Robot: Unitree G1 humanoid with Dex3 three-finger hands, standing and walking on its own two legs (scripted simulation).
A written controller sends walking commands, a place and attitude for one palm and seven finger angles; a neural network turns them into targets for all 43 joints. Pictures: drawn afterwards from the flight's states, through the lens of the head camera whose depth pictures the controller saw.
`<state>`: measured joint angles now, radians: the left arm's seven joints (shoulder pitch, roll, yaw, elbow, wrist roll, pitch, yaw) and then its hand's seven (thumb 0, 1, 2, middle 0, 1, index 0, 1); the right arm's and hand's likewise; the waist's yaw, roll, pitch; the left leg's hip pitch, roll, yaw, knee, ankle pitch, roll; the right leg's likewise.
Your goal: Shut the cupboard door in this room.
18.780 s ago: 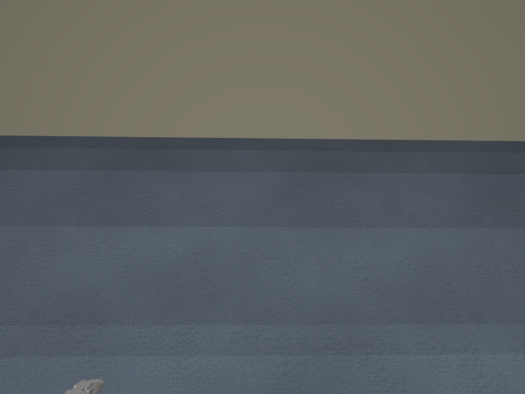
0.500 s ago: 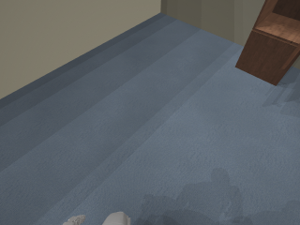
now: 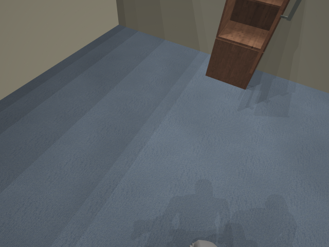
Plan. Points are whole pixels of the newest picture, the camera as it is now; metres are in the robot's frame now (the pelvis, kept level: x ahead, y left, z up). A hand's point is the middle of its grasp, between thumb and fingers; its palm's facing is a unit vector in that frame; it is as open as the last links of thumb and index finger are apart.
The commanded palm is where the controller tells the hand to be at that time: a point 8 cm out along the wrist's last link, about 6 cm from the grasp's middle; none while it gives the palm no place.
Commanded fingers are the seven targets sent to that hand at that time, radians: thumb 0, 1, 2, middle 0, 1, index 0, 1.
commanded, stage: turn or walk to find it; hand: left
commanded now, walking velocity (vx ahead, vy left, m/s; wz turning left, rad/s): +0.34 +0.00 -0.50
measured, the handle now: (290, 7) +1.28 -0.61 +0.08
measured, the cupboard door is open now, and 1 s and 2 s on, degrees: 88 88 88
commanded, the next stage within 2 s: stand and wait in 1.42 s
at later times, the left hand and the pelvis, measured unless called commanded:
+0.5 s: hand (136, 210) +0.25 +0.09 -0.16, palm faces -0.16 -0.95 -0.25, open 7.2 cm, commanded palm none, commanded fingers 0.00 0.90 0.90 -0.20 -0.30 -0.20 -0.30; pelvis +0.16 -0.09 +0.00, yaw -11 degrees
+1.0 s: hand (152, 142) +0.50 +0.07 -0.18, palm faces -0.23 -0.96 -0.18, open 7.3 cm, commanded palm none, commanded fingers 0.00 0.90 0.90 -0.20 -0.30 -0.20 -0.30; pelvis +0.40 -0.10 +0.00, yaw -16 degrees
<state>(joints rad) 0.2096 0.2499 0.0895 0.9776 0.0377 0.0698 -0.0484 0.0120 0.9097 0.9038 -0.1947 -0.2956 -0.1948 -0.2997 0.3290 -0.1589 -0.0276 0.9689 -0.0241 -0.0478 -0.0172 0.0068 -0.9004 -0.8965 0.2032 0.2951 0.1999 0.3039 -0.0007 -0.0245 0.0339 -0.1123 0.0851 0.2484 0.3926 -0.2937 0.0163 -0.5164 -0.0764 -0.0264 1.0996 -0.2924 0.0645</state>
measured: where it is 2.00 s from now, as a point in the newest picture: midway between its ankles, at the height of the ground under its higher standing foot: (204, 165)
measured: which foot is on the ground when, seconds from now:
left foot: down 0.00-0.24, up 0.26-0.68, down 0.70-1.00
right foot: up 0.00-0.20, down 0.22-0.72, up 0.74-1.00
